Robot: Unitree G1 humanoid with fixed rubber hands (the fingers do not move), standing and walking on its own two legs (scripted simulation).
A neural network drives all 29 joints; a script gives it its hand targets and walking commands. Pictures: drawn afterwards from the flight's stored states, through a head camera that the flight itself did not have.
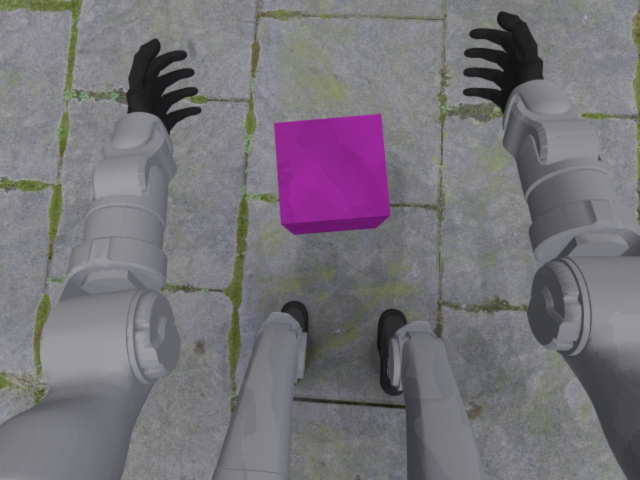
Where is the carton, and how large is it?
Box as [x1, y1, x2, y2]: [274, 114, 389, 234]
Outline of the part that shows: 380,114 274,123 281,224 292,233 295,234 376,227 389,215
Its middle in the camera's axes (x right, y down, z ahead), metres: +0.02 -0.12 +0.87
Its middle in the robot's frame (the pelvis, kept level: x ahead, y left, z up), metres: +0.52 +0.05 -0.52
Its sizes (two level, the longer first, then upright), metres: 0.210 0.200 0.250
